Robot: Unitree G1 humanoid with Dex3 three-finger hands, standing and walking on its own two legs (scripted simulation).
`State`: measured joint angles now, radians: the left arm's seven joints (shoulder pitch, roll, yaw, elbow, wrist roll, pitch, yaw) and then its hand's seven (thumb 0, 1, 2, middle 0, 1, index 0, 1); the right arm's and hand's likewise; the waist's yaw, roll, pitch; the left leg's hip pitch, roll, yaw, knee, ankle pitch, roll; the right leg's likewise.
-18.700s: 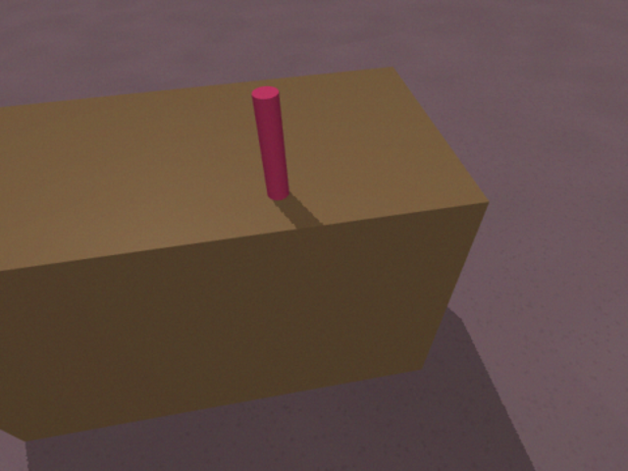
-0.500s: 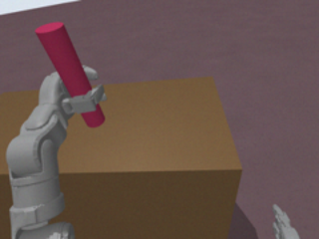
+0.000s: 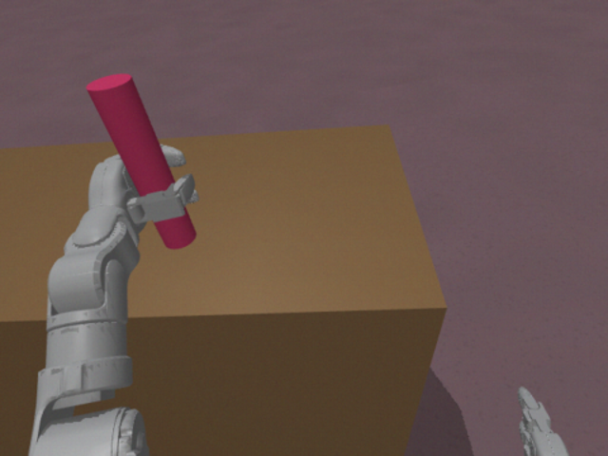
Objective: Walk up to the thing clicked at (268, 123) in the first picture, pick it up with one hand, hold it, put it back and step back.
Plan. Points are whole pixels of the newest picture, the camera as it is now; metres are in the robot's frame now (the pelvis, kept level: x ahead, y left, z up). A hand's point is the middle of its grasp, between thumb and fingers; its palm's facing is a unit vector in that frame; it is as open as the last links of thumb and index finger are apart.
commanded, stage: crouch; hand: left
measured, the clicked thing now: (150, 172) +0.39 +0.19 +0.25
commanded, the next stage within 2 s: lower in 0.92 s
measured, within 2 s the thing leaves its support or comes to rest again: rests again in 1.96 s
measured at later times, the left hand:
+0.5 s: hand (178, 191) +0.44 +0.19 +0.19, palm faces +0.16 -0.99 +0.00, open 5.5 cm
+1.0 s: hand (185, 196) +0.46 +0.19 +0.16, palm faces +0.16 -0.99 +0.00, open 5.5 cm
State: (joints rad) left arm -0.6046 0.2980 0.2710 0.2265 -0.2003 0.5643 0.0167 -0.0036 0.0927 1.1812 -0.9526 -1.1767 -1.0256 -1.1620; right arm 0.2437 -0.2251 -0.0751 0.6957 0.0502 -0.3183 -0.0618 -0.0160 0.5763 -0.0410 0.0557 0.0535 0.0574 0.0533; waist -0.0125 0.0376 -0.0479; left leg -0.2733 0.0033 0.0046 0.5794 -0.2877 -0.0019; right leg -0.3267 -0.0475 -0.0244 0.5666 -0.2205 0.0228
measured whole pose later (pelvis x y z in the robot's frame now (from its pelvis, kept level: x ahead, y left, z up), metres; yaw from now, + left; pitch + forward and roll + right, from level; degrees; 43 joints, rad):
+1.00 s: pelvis +0.02 +0.00 +0.00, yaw -1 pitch +3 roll -1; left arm -0.68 0.34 0.28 0.71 -0.15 0.05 -0.01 0.00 0.08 1.19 -0.96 -1.18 -1.03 -1.16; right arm 0.24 -0.21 -0.05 0.63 0.02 -0.22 -0.07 -0.01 0.55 -0.05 0.06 0.05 0.06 0.05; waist -0.06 0.02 -0.05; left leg -0.33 0.02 0.01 0.57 -0.30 0.00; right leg -0.37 -0.03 -0.02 0.52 -0.21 0.03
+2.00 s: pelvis +0.02 +0.01 -0.03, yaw -1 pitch +11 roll -1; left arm -0.66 0.36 0.30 0.88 -0.13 -0.22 -0.04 0.00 0.09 1.19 -0.95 -1.18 -1.03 -1.16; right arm 0.31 -0.21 -0.03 0.36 0.00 -0.10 -0.03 -0.01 0.51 -0.06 0.06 0.05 0.06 0.05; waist -0.10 0.00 -0.09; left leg -0.61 0.03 0.00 0.83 -0.41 0.00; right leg -0.64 -0.02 -0.02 0.76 -0.31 0.02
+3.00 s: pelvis +0.02 +0.01 -0.03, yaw -1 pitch +12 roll -1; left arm -0.67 0.37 0.34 0.86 -0.12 -0.24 -0.04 -0.01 -0.55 0.12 -0.25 -0.18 -0.25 -0.18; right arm 0.36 -0.22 -0.05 0.23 0.00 -0.05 -0.02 -0.01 0.51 -0.05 0.06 0.05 0.06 0.05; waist -0.11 0.00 -0.10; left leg -0.66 0.03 0.00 0.89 -0.44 0.00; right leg -0.71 -0.02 -0.02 0.83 -0.34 0.02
